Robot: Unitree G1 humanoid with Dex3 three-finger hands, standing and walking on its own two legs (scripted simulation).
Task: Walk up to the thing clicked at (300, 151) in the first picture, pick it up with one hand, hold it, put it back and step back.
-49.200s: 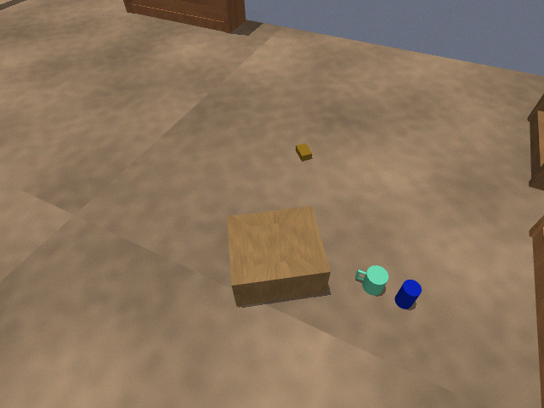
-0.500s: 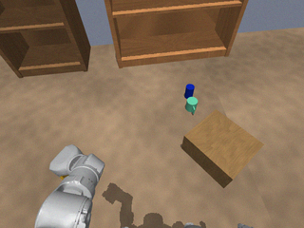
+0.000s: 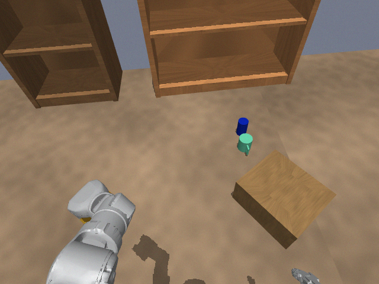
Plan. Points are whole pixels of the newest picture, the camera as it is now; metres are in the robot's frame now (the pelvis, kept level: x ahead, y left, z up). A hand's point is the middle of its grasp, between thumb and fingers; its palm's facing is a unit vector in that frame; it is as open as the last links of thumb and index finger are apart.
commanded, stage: hold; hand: left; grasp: from above
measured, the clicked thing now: (105, 214) +0.32 +0.24 -0.10
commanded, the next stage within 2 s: crouch in 1.40 s
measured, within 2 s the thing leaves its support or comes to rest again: neither
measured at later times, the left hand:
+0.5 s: hand (106, 209) +0.31 +0.21 -0.04, palm faces -0.24 -0.39 -0.89, open 9.0 cm
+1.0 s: hand (106, 216) +0.29 +0.21 -0.04, palm faces -0.22 -0.41 -0.88, open 9.0 cm
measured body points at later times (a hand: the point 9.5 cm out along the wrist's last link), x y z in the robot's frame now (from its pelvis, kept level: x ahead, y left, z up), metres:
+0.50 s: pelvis +0.00 -0.01 +0.01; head +0.03 -0.02 +0.46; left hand +0.32 +0.23 +0.01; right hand +0.13 -0.25 -0.12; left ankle -0.01 +0.14 -0.72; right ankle -0.01 -0.13 -0.72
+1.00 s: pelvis -0.01 -0.01 +0.01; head +0.01 -0.03 +0.46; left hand +0.30 +0.22 +0.01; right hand +0.14 -0.25 -0.11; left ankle -0.01 +0.14 -0.72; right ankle -0.01 -0.13 -0.72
